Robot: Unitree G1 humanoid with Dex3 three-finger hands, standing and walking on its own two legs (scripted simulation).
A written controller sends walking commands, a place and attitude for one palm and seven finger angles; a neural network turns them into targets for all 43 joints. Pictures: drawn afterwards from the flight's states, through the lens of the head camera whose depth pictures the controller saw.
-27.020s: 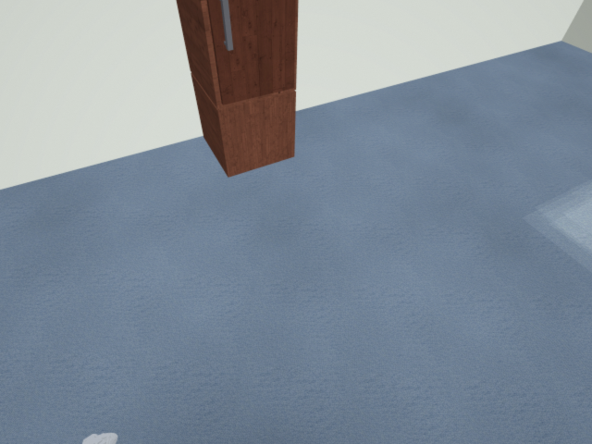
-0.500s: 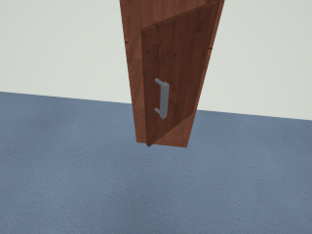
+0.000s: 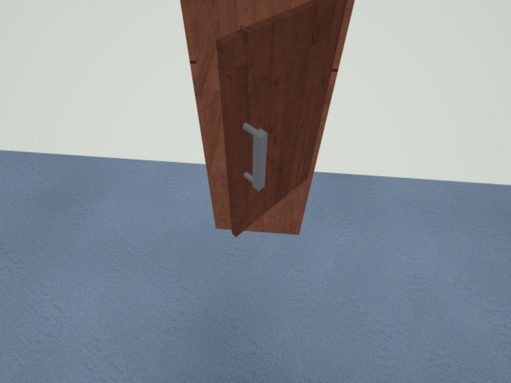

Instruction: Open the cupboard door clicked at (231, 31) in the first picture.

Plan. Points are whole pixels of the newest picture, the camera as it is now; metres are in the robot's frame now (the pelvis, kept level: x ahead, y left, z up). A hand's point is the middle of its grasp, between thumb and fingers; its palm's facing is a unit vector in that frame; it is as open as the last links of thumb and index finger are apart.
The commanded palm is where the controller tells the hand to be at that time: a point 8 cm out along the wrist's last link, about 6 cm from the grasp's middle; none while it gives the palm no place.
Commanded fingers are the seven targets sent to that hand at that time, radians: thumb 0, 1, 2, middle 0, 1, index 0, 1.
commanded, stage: walk to a spot facing it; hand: left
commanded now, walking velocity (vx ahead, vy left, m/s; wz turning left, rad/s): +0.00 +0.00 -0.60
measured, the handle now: (253, 157) +0.57 +0.05 -0.02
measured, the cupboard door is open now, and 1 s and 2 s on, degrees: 49 49 49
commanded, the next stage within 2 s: none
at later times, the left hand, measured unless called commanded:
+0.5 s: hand out of the picture +0.10 +0.14 -0.16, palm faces -0.21 -0.94 -0.25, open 7.4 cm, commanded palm none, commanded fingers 0.00 0.90 0.90 -0.20 -0.30 -0.20 -0.30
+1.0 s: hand (226, 334) +0.23 +0.08 -0.17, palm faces -0.56 -0.78 -0.29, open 7.4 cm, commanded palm none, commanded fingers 0.00 0.90 0.90 -0.20 -0.30 -0.20 -0.30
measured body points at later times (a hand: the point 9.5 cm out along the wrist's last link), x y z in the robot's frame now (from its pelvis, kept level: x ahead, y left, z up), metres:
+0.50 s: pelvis +0.01 -0.04 +0.00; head +0.06 -0.06 +0.45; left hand +0.11 +0.19 -0.14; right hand +0.07 -0.32 -0.14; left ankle +0.04 +0.12 -0.68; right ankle -0.01 -0.13 -0.74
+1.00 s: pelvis +0.02 -0.05 -0.02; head +0.07 -0.10 +0.43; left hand +0.26 +0.12 -0.15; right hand -0.10 -0.30 -0.16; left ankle +0.07 +0.10 -0.69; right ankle -0.03 -0.14 -0.74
